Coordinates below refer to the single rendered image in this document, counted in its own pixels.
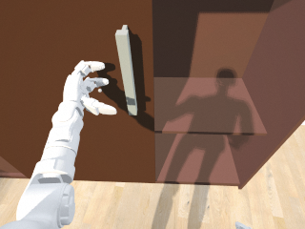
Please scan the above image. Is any left robot upper arm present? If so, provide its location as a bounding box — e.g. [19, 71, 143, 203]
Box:
[0, 182, 75, 229]

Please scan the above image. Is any handle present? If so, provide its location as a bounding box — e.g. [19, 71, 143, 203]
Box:
[115, 25, 137, 115]

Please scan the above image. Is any robot left forearm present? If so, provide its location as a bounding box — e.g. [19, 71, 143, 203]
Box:
[16, 100, 84, 220]

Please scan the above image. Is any wardrobe door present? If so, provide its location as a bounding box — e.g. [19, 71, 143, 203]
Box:
[0, 0, 156, 183]
[0, 157, 21, 173]

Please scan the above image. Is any left robot hand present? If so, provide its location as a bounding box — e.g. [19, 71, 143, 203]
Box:
[63, 60, 117, 115]

